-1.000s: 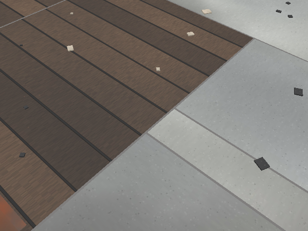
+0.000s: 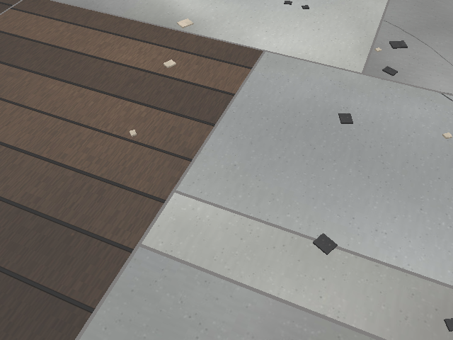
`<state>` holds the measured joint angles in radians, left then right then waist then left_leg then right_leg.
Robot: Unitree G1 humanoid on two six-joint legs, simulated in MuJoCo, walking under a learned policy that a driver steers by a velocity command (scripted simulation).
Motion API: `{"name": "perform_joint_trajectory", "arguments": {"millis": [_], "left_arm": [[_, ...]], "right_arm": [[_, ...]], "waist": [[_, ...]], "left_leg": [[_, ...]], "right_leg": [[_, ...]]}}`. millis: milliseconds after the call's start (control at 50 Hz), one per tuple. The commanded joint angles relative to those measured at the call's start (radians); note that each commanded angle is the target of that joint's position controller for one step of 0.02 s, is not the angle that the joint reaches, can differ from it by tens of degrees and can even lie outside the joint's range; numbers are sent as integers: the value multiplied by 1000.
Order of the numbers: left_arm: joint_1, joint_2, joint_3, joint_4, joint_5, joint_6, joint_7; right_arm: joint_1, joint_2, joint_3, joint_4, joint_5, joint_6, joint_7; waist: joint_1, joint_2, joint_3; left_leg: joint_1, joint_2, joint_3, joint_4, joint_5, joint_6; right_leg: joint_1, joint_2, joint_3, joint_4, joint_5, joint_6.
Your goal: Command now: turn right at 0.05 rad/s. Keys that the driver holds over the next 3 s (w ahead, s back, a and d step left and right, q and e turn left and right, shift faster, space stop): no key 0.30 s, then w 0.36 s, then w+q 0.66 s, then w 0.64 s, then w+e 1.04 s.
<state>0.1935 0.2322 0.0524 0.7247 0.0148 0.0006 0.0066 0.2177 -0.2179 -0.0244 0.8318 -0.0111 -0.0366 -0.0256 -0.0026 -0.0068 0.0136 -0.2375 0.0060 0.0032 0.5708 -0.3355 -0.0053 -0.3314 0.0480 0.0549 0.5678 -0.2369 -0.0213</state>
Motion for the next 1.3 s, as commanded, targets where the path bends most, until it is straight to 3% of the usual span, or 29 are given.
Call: {"name": "perform_joint_trajectory", "arguments": {"millis": [20, 300, 320, 360, 400, 440, 500, 540, 560, 580, 600, 620, 640, 680, 700, 740, 840, 940, 1000, 1040, 1060, 1080, 1100, 1120, 1140, 1160, 1180, 1220, 1300], "left_arm": [[-26, 77, 18, -66, 0, -22, 2], [-30, 66, 15, -37, -7, -18, 15], [-11, 58, 14, -21, -7, -16, 15], [13, 84, 26, -8, -23, -14, 16], [16, 79, 24, -8, -37, -39, 13], [-13, 57, 19, -14, -45, -79, 3], [-79, 29, 13, -42, -54, -123, -16], [-58, 44, 16, -30, -47, -131, -23], [16, 48, 21, 1, -45, -128, -24], [145, 85, 40, 45, -44, -124, -23], [286, 202, 79, 86, -39, -125, -23], [376, 236, 83, 98, -31, -122, -32], [326, 153, 52, 89, -19, -122, -33], [231, 102, 32, 62, -17, -114, -32], [205, 84, 23, 60, -18, -107, -31], [212, 65, 15, 78, -13, -98, -25], [192, 132, 22, 90, -6, -103, -1], [223, 165, 26, 124, -27, -107, 3], [194, 203, 36, 112, -21, -87, 12], [169, 221, 40, 95, -15, -65, 23], [174, 206, 29, 67, -6, -70, 30], [313, 35, -25, 28, 12, -98, 2], [200, 147, -4, 22, -19, -142, -16], [91, 185, 8, -26, -56, -158, -21], [57, 175, 1, -41, -45, -167, -14], [54, 172, 6, -36, -23, -163, -3], [87, 178, 13, -38, -14, -148, 0], [114, 165, 15, -44, -2, -118, 6], [-15, 132, 6, -93, 14, -97, 20]], "right_arm": [[20, -115, -27, -54, 2, -8, -5], [31, -96, -23, -20, 4, -1, -1], [57, -88, -22, -5, 4, 0, -1], [64, -110, -31, 0, 17, 1, -4], [73, -104, -28, -12, 29, -17, -8], [113, -125, -35, -5, 37, -46, -7], [161, -206, -59, 9, 39, -63, 4], [136, -190, -55, -4, 44, -59, 15], [98, -186, -54, -18, 44, -52, 21], [28, -174, -48, -44, 43, -49, 22], [-27, -124, -33, -88, 46, -63, 20], [-15, -116, -31, -106, 38, -81, 12], [-6, -161, -44, -104, 51, -87, 17], [8, -131, -37, -89, 56, -81, 31], [0, -122, -40, -86, 47, -73, 36], [11, -89, -35, -79, 43, -56, 52], [-154, -57, -15, -164, 35, -47, 58], [-266, -77, -12, -236, 39, -50, 81], [-216, -126, -36, -255, 37, -46, 94], [37, -201, -81, -200, 40, -35, 86], [196, -271, -107, -171, 35, -23, 66], [182, -349, -113, -180, 32, -30, 65], [223, -260, -96, -185, 28, -31, 58], [176, -228, -85, -178, 19, -36, 55], [94, -213, -79, -195, 23, -39, 55], [28, -198, -74, -214, 17, -42, 57], [-10, -183, -68, -232, 4, -45, 57], [-28, -173, -67, -234, 14, -50, 56], [39, -208, -75, -203, 20, -49, 34]], "waist": [[-14, -32, -53], [-9, 0, -39], [-10, -1, -58], [-1, 17, 11], [-8, 11, 98], [-25, 34, 116], [-29, 192, 122], [-7, 165, 111], [33, 156, 74], [101, 123, 31], [143, -106, -7], [155, -273, -51], [106, -157, -8], [53, -23, 24], [42, -14, 33], [33, -64, 28], [57, -48, 81], [72, -55, 108], [12, -97, 19], [-124, -100, -127], [-186, -2, -223], [-45, 272, -357], [-132, 160, -428], [-122, 125, -241], [-70, 6, -144], [-24, -36, -92], [21, -10, -82], [50, 24, -60], [12, 37, -12]], "left_leg": [[-42, 45, -43, -77, 122, 33], [-38, 36, -39, -84, 130, 21], [-33, 27, -30, -93, 28, 25], [-101, 18, -41, -102, -253, 67], [-139, 46, -94, -124, -390, 113], [-84, 97, -179, -155, -390, 157], [75, 304, -479, -306, -306, 270], [72, 300, -430, -265, -68, 251], [12, 255, -347, -227, 10, 212], [-101, 177, -235, -123, 163, 157], [-282, 5, -28, 228, 302, 64], [-524, -58, -41, 531, -106, 25], [-631, -14, -114, 659, -181, 51], [-662, 58, -107, 664, -32, 85], [-645, 89, -96, 620, 31, 88], [-594, 106, -62, 585, 110, 73], [-519, 72, -20, 262, 339, 29], [-446, 46, 23, 52, 396, 69], [-336, -29, 88, 45, 270, 131], [-5, -97, 107, 6, 252, 185], [312, 21, -96, -4, 228, 235], [657, 301, -696, -99, 1, 435], [668, 316, -875, -259, -153, 423], [534, 287, -722, -292, -102, 360], [350, 247, -599, -307, 10, 331], [201, 206, -511, -319, 134, 313], [103, 175, -455, -342, 209, 310], [-7, 142, -389, -370, 276, 318], [-103, 91, -296, -373, 327, 297]], "right_leg": [[86, -80, 92, -68, 182, -56], [111, -80, 90, -56, 191, -54], [119, -68, 79, -61, 75, -56], [57, -36, 61, -58, -320, -74], [-35, -51, 85, -71, -475, -97], [-102, -51, 69, -24, -401, -99], [-241, -17, -67, 162, -161, -73], [-162, -32, -71, 73, -156, -93], [-2, -22, -78, -9, -124, -103], [211, -29, -23, -76, -67, -123], [411, -173, 273, -198, -68, -203], [586, -368, 627, -325, 42, -307], [574, -402, 604, -303, 116, -302], [515, -351, 383, -319, 201, -244], [483, -317, 283, -340, 262, -208], [421, -264, 146, -373, 346, -169], [267, -222, -43, -451, 352, -144], [343, -280, -115, -446, 417, -128], [452, -297, -167, -254, 901, -91], [378, -264, -206, 103, 1053, -55], [123, -221, -207, 413, 759, -24], [-320, -5, -107, 806, -284, 30], [-423, -10, 88, 907, -307, 1], [-496, -57, 75, 879, -206, -17], [-459, -104, 63, 789, -115, -22], [-393, -133, 53, 715, -75, -12], [-320, -159, 63, 683, -52, -4], [-280, -174, 44, 614, -37, 27], [-310, -157, 14, 393, 149, 81]]}}
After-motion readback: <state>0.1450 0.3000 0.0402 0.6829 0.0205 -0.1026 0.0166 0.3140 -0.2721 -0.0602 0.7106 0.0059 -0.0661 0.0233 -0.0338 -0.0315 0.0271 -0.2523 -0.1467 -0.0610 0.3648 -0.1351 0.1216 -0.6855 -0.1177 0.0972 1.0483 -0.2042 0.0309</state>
